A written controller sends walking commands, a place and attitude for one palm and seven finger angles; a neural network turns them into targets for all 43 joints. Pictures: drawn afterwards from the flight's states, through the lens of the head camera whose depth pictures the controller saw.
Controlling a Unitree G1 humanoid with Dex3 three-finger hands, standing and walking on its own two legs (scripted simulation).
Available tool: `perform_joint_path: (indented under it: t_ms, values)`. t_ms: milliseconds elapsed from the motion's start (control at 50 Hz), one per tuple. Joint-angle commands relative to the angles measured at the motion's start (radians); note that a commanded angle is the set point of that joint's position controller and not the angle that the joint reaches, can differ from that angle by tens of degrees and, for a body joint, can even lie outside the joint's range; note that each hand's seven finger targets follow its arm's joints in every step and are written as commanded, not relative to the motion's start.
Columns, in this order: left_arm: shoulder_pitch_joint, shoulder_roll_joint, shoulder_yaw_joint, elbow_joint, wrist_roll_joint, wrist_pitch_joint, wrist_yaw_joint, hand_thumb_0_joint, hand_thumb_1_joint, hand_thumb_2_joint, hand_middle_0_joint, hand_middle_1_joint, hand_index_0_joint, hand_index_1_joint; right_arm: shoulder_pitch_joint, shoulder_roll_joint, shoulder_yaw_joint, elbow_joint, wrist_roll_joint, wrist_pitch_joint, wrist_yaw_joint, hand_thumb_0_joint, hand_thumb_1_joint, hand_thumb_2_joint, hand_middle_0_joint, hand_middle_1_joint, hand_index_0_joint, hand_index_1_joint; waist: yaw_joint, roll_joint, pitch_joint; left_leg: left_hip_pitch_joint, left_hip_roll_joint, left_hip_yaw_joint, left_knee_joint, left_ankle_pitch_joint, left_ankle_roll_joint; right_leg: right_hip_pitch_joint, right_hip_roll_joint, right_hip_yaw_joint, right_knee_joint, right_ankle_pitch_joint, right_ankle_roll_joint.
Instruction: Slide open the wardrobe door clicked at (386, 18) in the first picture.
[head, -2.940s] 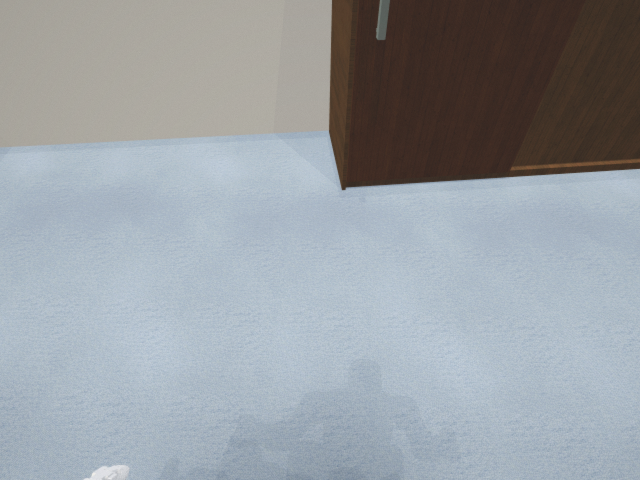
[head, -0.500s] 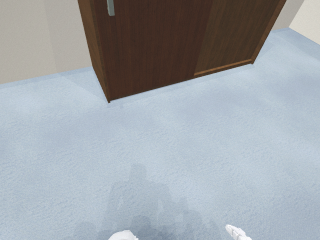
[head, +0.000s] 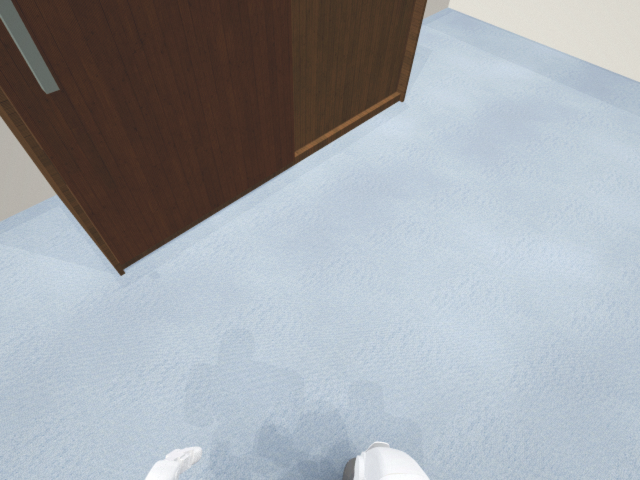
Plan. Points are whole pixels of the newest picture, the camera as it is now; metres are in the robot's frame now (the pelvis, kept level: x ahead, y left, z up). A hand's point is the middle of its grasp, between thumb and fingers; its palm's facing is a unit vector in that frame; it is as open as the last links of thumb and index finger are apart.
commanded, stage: walk to a spot facing it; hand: left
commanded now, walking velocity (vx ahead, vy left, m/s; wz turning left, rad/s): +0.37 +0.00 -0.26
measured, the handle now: (8, 17) +0.91 +0.59 +0.12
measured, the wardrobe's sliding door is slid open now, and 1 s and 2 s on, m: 0.00 0.00 0.00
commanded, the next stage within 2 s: turn to face it in 0.72 s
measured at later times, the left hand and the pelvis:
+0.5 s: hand (186, 445) +0.20 +0.19 -0.18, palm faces +0.01 -0.98 -0.19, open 7.3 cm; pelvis +0.24 +0.01 +0.00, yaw -5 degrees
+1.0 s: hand (258, 232) +0.59 +0.11 -0.16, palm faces -0.27 -0.93 -0.26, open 7.3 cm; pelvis +0.41 -0.04 -0.01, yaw -15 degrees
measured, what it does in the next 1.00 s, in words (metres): walks ahead: right foot, then left foot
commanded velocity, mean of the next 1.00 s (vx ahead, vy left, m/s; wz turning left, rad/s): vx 0.25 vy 0.00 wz -0.13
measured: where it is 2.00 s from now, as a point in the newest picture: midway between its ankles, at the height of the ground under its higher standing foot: (329, 381)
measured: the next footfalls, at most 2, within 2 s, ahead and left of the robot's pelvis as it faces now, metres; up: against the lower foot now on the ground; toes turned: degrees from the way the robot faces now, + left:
right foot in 0.06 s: +0.15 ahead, -0.10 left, +0.00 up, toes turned -10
left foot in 0.52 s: +0.39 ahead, +0.12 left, +0.00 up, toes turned +5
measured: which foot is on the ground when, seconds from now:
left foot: down 0.00-0.06, up 0.08-0.50, down 0.52-0.94, up 0.96-1.00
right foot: up 0.00-0.04, down 0.06-0.52, up 0.54-0.92, down 0.94-1.00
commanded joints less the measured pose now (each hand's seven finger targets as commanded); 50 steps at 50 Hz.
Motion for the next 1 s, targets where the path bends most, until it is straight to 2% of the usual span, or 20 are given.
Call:
perform_joint_path:
  t_ms: [0, 20, 40, 60, 120, 180, 280, 400, 460, 480, 500, 540, 580, 640, 840, 880, 900, 920, 940, 980]
  values:
    - [0.188, 0.081, 0.016, -0.010, 0.002, -0.055, 0.015, 0.000, 0.900, 0.900, -0.200, -0.300, -0.200, -0.300, 0.016, -0.198, -0.031, -0.034, 0.013, -0.005, -0.010, 0.000, -0.900, -0.900, 0.200, 0.300, 0.200, 0.300, 0.150, 0.152, -0.109, -0.034, 0.251, -0.074, 0.306, 1.182, 0.061, 0.287, 0.105, -0.078, -0.164, -0.004, -0.062]
    - [0.335, 0.146, 0.035, 0.036, 0.004, -0.068, 0.023, 0.000, 0.900, 0.900, -0.200, -0.300, -0.200, -0.300, -0.006, -0.184, -0.032, -0.051, 0.024, -0.006, 0.000, 0.000, -0.900, -0.900, 0.200, 0.300, 0.200, 0.300, 0.215, 0.100, -0.202, -0.259, 0.232, -0.073, 0.546, 0.961, 0.031, 0.588, 0.004, 0.041, -0.196, 0.099, -0.107]
    - [0.452, 0.249, 0.059, 0.062, -0.002, -0.077, 0.039, 0.000, 0.900, 0.900, -0.200, -0.300, -0.200, -0.300, 0.003, -0.111, -0.024, -0.088, 0.041, -0.013, 0.003, 0.000, -0.900, -0.900, 0.200, 0.300, 0.200, 0.300, 0.233, -0.109, -0.320, -0.606, 0.074, -0.080, 0.898, 0.096, -0.020, 0.877, -0.315, 0.502, -0.238, 0.318, -0.240]
    - [0.463, 0.292, 0.065, 0.071, -0.027, -0.073, 0.044, 0.000, 0.900, 0.900, -0.200, -0.300, -0.200, -0.300, -0.069, -0.112, -0.025, -0.118, 0.040, -0.013, -0.001, 0.000, -0.900, -0.900, 0.200, 0.300, 0.200, 0.300, 0.224, -0.111, -0.332, -0.730, 0.023, -0.221, 1.095, -0.154, -0.016, 0.865, -0.403, 0.648, -0.334, 0.443, -0.316]
    - [0.273, 0.154, 0.028, 0.034, -0.024, -0.081, 0.055, 0.000, 0.900, 0.900, -0.200, -0.300, -0.200, -0.300, -0.175, -0.089, -0.038, -0.132, 0.014, 0.012, 0.006, 0.000, -0.900, -0.900, 0.200, 0.300, 0.200, 0.300, 0.121, 0.047, -0.050, -0.724, 0.135, -0.339, 1.017, 0.062, -0.012, 0.417, -0.285, 0.399, -0.434, 0.255, -0.192]
    - [0.219, 0.093, 0.021, 0.016, -0.005, -0.099, 0.058, 0.000, 0.900, 0.900, -0.200, -0.300, -0.200, -0.300, -0.078, -0.042, -0.037, -0.109, 0.002, 0.044, 0.014, 0.000, -0.900, -0.900, 0.200, 0.300, 0.200, 0.300, 0.038, -0.031, -0.028, -0.621, 0.146, -0.307, 0.850, 0.103, -0.032, 0.222, -0.207, 0.244, -0.483, 0.191, -0.145]
    - [0.266, 0.114, 0.011, 0.041, -0.010, -0.103, 0.043, 0.000, 0.900, 0.900, -0.200, -0.300, -0.200, -0.300, -0.261, -0.068, -0.035, -0.169, 0.005, 0.040, 0.041, 0.000, -0.900, -0.900, 0.200, 0.300, 0.200, 0.300, 0.077, -0.138, 0.009, -0.638, 0.120, -0.262, 0.563, 0.217, -0.047, 0.249, -0.145, 0.209, -0.503, 0.145, -0.127]
    - [0.337, 0.170, 0.016, 0.066, -0.011, -0.097, 0.044, 0.000, 0.900, 0.900, -0.200, -0.300, -0.200, -0.300, -0.446, -0.123, -0.030, -0.239, 0.009, 0.018, 0.057, 0.000, -0.900, -0.900, 0.200, 0.300, 0.200, 0.300, 0.119, -0.109, 0.033, -0.582, 0.071, -0.217, 0.326, 0.212, -0.020, 0.391, -0.181, 0.236, -0.450, 0.244, -0.106]
    - [0.308, 0.177, 0.020, 0.063, -0.017, -0.093, 0.046, 0.000, 0.900, 0.900, -0.200, -0.300, -0.200, -0.300, -0.244, -0.185, -0.047, -0.178, 0.001, 0.003, 0.037, 0.000, -0.900, -0.900, 0.200, 0.300, 0.200, 0.300, 0.006, 0.000, -0.068, -0.210, 0.018, -0.190, 0.159, 0.250, 0.005, 0.318, -0.116, 0.170, -0.152, 0.431, -0.059]
    - [0.329, 0.139, 0.017, 0.049, -0.028, -0.091, 0.039, 0.000, 0.900, 0.900, -0.200, -0.300, -0.200, -0.300, -0.088, -0.286, -0.069, -0.138, -0.011, -0.005, 0.024, 0.000, -0.900, -0.900, 0.200, 0.300, 0.200, 0.300, -0.046, 0.166, -0.197, 0.044, 0.201, -0.412, 0.110, 0.266, 0.063, 0.160, -0.028, 0.114, 0.115, 0.259, -0.009]
    - [0.333, 0.100, 0.008, 0.024, -0.034, -0.095, 0.029, 0.000, 0.900, 0.900, -0.200, -0.300, -0.200, -0.300, 0.017, -0.382, -0.087, -0.118, -0.011, 0.000, 0.021, 0.000, -0.900, -0.900, 0.200, 0.300, 0.200, 0.300, -0.057, 0.365, -0.253, 0.150, 0.446, -0.717, -0.022, 0.305, 0.159, -0.025, 0.081, 0.054, 0.434, -0.312, 0.018]
    - [0.236, 0.113, 0.010, 0.009, -0.021, -0.085, 0.034, 0.000, 0.900, 0.900, -0.200, -0.300, -0.200, -0.300, -0.102, -0.309, -0.066, -0.150, 0.004, 0.004, 0.010, 0.000, -0.900, -0.900, 0.200, 0.300, 0.200, 0.300, -0.023, 0.205, -0.126, -0.045, 0.463, -0.688, -0.090, 0.169, 0.165, -0.129, -0.011, 0.153, 0.611, -0.258, 0.005]
    - [0.231, 0.081, 0.016, 0.021, -0.010, -0.066, 0.019, 0.000, 0.900, 0.900, -0.200, -0.300, -0.200, -0.300, -0.214, -0.213, -0.043, -0.174, 0.000, -0.004, 0.006, 0.000, -0.900, -0.900, 0.200, 0.300, 0.200, 0.300, 0.039, 0.119, 0.008, -0.238, 0.390, -0.506, -0.135, 0.165, 0.123, -0.105, -0.066, 0.156, 0.583, -0.152, 0.022]
    - [0.284, 0.043, 0.022, 0.018, -0.005, -0.027, 0.012, 0.000, 0.900, 0.900, -0.200, -0.300, -0.200, -0.300, -0.264, -0.189, -0.041, -0.177, 0.006, -0.013, 0.001, 0.000, -0.900, -0.900, 0.200, 0.300, 0.200, 0.300, 0.097, 0.133, -0.009, -0.324, 0.330, -0.302, -0.141, 0.240, 0.093, -0.035, -0.081, 0.118, 0.490, -0.085, 0.047]
    - [0.111, 0.035, 0.021, -0.080, 0.000, -0.027, 0.008, 0.000, 0.900, 0.900, -0.200, -0.300, -0.200, -0.300, -0.199, -0.209, -0.062, -0.156, 0.001, 0.013, 0.007, 0.000, -0.900, -0.900, 0.200, 0.300, 0.200, 0.300, 0.059, 0.143, -0.004, -0.239, 0.302, -0.126, 0.002, 0.531, 0.093, 0.093, -0.025, 0.002, -0.039, 0.017, 0.061]
    - [0.259, 0.066, 0.018, -0.023, 0.002, -0.047, 0.021, 0.000, 0.900, 0.900, -0.200, -0.300, -0.200, -0.300, -0.219, -0.205, -0.053, -0.143, 0.007, 0.020, 0.009, 0.000, -0.900, -0.900, 0.200, 0.300, 0.200, 0.300, 0.136, 0.085, -0.099, -0.256, 0.248, -0.113, 0.185, 0.594, 0.051, 0.327, 0.012, -0.026, -0.185, 0.128, 0.048]
    - [0.354, 0.136, 0.029, 0.015, 0.004, -0.064, 0.032, 0.000, 0.900, 0.900, -0.200, -0.300, -0.200, -0.300, -0.201, -0.174, -0.044, -0.135, 0.015, 0.018, 0.017, 0.000, -0.900, -0.900, 0.200, 0.300, 0.200, 0.300, 0.180, -0.031, -0.179, -0.353, 0.189, -0.093, 0.363, 0.459, 0.010, 0.515, -0.072, 0.051, -0.218, 0.303, 0.035]
    - [0.419, 0.246, 0.048, 0.043, 0.004, -0.079, 0.044, 0.000, 0.900, 0.900, -0.200, -0.300, -0.200, -0.300, -0.149, -0.095, -0.029, -0.150, 0.026, 0.018, 0.020, 0.000, -0.900, -0.900, 0.200, 0.300, 0.200, 0.300, 0.180, -0.288, -0.293, -0.562, 0.060, -0.105, 0.615, -0.079, -0.027, 0.722, -0.350, 0.341, -0.241, 0.640, -0.057]
    - [0.430, 0.271, 0.038, 0.035, -0.019, -0.074, 0.045, 0.000, 0.900, 0.900, -0.200, -0.300, -0.200, -0.300, -0.165, -0.122, -0.030, -0.163, 0.031, 0.042, 0.007, 0.000, -0.900, -0.900, 0.200, 0.300, 0.200, 0.300, 0.179, -0.205, -0.298, -0.544, 0.047, -0.256, 0.743, -0.232, -0.024, 0.634, -0.422, 0.352, -0.292, 0.794, -0.119]
    - [0.267, 0.232, 0.030, -0.001, -0.015, -0.069, 0.057, 0.000, 0.900, 0.900, -0.200, -0.300, -0.200, -0.300, -0.176, -0.130, -0.031, -0.151, 0.028, 0.061, 0.002, 0.000, -0.900, -0.900, 0.200, 0.300, 0.200, 0.300, 0.141, -0.251, -0.218, -0.585, 0.071, -0.336, 0.869, -0.155, -0.032, 0.494, -0.409, 0.322, -0.357, 0.598, -0.125]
